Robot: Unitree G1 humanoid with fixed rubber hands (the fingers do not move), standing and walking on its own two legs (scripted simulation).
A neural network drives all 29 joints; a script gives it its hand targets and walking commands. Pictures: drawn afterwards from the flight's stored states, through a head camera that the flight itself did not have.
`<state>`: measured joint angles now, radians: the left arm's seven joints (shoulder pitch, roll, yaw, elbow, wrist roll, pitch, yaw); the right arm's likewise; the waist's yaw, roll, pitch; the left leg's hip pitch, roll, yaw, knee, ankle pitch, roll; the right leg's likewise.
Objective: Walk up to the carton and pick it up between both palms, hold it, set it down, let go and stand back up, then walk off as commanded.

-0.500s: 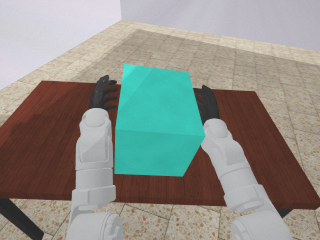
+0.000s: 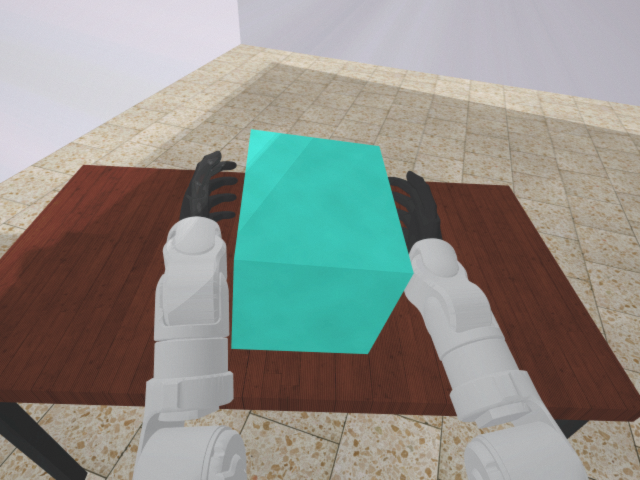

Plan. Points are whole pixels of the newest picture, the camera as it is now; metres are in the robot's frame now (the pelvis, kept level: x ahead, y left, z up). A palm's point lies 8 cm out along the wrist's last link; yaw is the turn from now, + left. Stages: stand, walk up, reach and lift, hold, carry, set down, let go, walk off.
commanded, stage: hold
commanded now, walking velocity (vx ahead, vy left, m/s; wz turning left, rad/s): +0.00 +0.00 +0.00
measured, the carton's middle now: (309, 241) +0.37 +0.01 +0.14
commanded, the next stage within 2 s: none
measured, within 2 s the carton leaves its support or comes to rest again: neither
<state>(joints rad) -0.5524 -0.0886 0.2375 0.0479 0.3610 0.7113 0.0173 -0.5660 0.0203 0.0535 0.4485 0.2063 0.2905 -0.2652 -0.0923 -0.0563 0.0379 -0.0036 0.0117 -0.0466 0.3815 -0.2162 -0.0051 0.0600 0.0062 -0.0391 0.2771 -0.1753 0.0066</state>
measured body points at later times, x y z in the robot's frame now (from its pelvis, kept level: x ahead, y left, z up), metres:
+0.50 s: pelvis +0.00 -0.01 +0.00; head -0.05 +0.02 +0.45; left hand +0.36 +0.14 +0.19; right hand +0.36 -0.13 +0.17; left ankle +0.01 +0.12 -0.75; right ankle +0.00 -0.12 -0.75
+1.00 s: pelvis +0.00 +0.00 +0.00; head -0.05 +0.03 +0.45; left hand +0.37 +0.14 +0.19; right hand +0.36 -0.12 +0.17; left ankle +0.01 +0.12 -0.75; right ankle +0.00 -0.12 -0.75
